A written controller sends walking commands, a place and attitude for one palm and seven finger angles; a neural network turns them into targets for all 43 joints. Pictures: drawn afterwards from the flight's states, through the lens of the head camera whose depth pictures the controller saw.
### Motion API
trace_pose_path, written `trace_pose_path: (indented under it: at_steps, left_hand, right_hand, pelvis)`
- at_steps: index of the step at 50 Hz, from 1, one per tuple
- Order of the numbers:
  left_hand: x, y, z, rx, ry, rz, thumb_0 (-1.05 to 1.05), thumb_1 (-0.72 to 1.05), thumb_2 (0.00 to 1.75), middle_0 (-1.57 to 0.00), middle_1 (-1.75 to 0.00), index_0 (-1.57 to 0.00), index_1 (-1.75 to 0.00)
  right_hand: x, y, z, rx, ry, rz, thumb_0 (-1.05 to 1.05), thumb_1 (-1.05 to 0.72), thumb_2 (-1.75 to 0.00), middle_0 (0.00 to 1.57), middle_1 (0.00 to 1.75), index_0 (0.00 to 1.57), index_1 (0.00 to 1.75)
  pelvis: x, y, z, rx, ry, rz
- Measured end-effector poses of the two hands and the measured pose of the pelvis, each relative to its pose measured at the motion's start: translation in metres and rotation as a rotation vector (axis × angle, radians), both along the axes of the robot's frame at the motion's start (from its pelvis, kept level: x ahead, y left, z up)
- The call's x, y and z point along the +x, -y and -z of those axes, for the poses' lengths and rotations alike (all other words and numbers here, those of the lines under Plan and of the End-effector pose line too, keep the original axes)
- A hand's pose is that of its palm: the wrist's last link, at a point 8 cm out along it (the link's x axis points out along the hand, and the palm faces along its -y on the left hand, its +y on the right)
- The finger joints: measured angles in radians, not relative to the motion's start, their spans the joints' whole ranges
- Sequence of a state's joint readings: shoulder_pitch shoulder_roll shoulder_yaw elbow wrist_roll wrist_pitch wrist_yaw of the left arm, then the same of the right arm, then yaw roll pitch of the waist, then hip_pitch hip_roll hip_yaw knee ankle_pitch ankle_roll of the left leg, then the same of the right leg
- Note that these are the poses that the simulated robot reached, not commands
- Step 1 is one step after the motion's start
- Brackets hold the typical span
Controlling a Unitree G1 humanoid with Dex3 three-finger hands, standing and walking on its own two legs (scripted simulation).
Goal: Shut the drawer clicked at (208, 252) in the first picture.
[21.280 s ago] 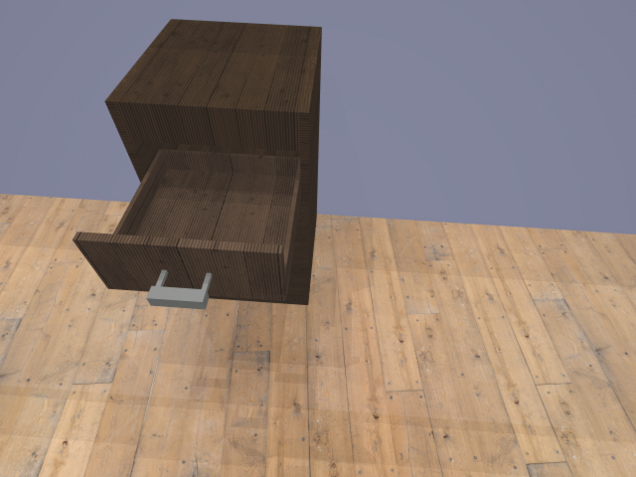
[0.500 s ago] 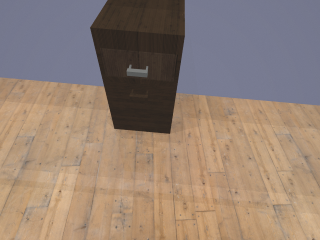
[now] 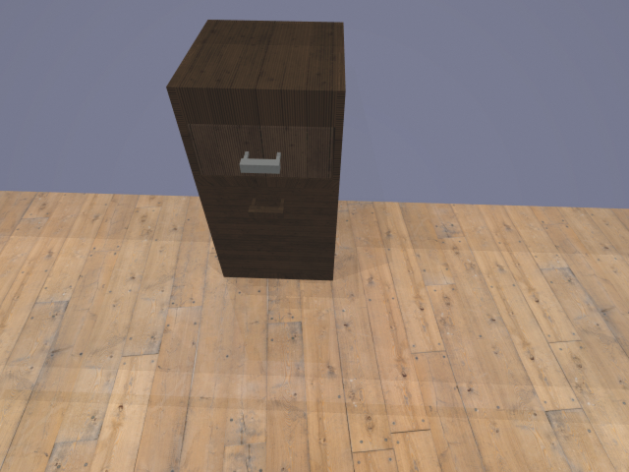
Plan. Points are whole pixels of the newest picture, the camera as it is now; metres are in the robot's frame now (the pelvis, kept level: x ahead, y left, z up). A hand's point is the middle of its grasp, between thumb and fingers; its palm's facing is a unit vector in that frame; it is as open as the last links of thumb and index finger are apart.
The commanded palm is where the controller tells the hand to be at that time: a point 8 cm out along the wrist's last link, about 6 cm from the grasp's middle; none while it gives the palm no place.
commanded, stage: let the arm hang, fingers relaxed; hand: left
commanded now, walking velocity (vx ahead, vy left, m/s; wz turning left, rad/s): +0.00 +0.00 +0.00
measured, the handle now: (261, 160) +0.89 +0.19 -0.17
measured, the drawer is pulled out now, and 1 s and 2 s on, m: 0.00 0.00 0.00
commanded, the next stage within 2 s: look to check the result in 0.14 s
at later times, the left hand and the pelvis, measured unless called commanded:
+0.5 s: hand out of the picture +0.01 +0.16 -0.17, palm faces +0.03 -0.98 -0.20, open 7.4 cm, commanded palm none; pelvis +0.01 -0.01 +0.00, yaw +0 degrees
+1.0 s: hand out of the picture +0.02 +0.15 -0.17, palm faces +0.04 -0.98 -0.21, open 7.4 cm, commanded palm none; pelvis +0.02 -0.02 +0.00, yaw +1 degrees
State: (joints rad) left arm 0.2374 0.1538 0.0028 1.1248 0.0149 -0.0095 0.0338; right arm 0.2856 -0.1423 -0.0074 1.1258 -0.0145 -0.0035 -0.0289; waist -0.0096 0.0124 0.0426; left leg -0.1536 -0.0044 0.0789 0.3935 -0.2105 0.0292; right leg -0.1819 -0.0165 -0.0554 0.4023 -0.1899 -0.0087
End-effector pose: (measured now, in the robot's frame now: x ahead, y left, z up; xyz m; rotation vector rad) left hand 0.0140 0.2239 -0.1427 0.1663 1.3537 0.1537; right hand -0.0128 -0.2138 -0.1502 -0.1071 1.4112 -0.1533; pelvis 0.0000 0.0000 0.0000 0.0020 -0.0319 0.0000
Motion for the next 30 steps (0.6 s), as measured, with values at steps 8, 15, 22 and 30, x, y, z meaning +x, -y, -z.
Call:
trace_pose_path:
  at_steps: [8, 15, 22, 30]
  left_hand:
    - [0.000, 0.004, 0.000, -0.004, -0.015, -0.007, 0.00, 0.92, 0.90, -0.20, -0.30, -0.20, -0.30]
    - [-0.007, 0.009, 0.000, -0.005, -0.046, -0.018, 0.00, 0.91, 0.90, -0.20, -0.30, -0.20, -0.30]
    - [-0.011, 0.015, 0.000, -0.009, -0.066, -0.028, 0.00, 0.91, 0.90, -0.20, -0.30, -0.20, -0.30]
    - [-0.010, 0.022, 0.001, -0.015, -0.064, -0.035, 0.00, 0.91, 0.90, -0.20, -0.30, -0.20, -0.30]
  right_hand:
    - [-0.006, 0.005, -0.001, -0.007, -0.029, 0.010, 0.00, -0.91, -0.90, 0.20, 0.30, 0.20, 0.30]
    - [-0.005, 0.006, 0.000, -0.001, -0.044, 0.011, 0.00, -0.91, -0.90, 0.20, 0.30, 0.20, 0.30]
    - [0.002, 0.007, 0.001, 0.005, -0.041, 0.008, 0.00, -0.91, -0.90, 0.20, 0.30, 0.20, 0.30]
    - [0.011, 0.009, 0.001, 0.006, -0.029, 0.003, 0.00, -0.91, -0.90, 0.20, 0.30, 0.20, 0.30]
  pelvis:
    - [0.004, 0.004, 0.000, -0.001, -0.003, -0.001]
    - [0.008, 0.007, -0.001, 0.000, -0.005, -0.002]
    - [0.012, 0.011, -0.001, 0.000, -0.006, -0.003]
    - [0.016, 0.015, -0.001, 0.000, -0.006, -0.005]
